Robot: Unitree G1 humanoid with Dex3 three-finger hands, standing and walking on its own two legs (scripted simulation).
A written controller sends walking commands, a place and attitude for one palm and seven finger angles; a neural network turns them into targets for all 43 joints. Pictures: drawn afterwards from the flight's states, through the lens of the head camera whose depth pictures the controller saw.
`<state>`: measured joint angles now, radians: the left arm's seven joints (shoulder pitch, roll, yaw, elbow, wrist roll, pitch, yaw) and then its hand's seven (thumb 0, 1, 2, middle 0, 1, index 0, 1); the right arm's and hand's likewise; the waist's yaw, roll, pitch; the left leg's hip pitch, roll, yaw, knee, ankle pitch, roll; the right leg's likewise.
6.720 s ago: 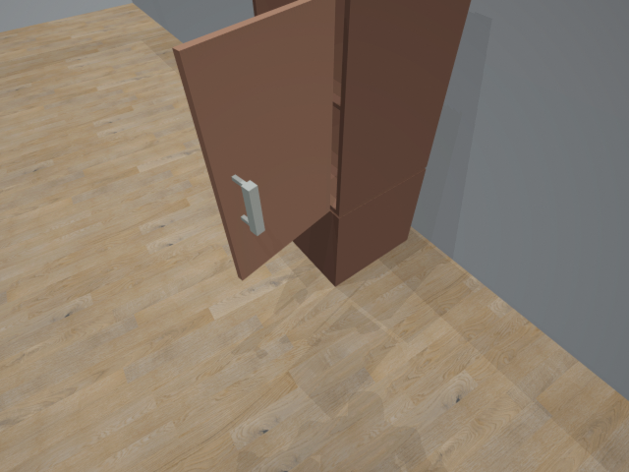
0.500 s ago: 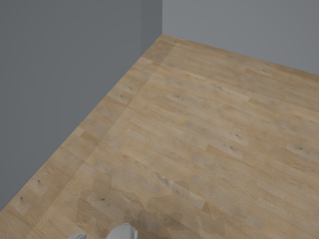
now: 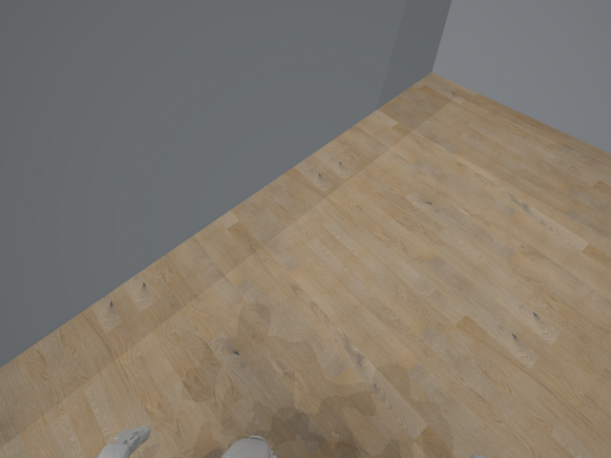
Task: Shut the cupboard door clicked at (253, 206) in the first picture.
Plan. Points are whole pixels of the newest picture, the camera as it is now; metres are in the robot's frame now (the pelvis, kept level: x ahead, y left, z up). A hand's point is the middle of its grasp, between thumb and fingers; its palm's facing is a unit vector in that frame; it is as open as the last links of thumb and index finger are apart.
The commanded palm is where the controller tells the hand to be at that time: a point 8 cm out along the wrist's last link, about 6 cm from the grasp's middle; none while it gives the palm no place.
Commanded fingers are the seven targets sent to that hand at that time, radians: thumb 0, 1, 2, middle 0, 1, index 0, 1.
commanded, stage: walk to a spot facing it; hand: left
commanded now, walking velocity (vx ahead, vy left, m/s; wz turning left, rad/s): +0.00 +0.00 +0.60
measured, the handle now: out of the picture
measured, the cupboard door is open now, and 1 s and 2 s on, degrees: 100 100 100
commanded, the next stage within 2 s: none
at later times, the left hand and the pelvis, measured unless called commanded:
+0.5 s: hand out of the picture +0.02 +0.23 -0.16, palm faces +0.32 -0.92 -0.23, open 7.4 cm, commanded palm none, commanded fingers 0.00 0.90 0.90 -0.20 -0.30 -0.20 -0.30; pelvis +0.01 +0.00 +0.01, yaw +18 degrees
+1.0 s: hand out of the picture -0.01 +0.14 -0.15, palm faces +0.56 -0.80 -0.23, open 7.4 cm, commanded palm none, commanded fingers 0.00 0.90 0.90 -0.20 -0.30 -0.20 -0.30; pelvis +0.04 -0.06 +0.02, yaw +36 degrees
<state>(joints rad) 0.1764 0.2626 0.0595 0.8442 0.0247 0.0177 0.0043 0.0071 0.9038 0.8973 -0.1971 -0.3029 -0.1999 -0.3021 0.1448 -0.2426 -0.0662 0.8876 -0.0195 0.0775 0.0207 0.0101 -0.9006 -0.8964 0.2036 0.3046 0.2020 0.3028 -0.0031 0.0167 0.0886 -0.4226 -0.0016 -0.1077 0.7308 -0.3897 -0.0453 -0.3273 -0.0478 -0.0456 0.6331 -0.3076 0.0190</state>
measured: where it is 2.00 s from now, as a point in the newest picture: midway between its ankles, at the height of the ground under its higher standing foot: outside the picture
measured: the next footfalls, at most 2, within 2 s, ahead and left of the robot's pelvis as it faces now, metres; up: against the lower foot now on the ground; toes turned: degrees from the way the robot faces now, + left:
left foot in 0.32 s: +0.04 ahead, +0.12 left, +0.00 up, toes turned +18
right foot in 0.72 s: +0.11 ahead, -0.15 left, +0.00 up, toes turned +24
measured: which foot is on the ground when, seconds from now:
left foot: up 0.00-0.30, down 0.32-0.72, up 0.74-1.00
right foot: down 0.00-0.32, up 0.34-0.70, down 0.72-1.00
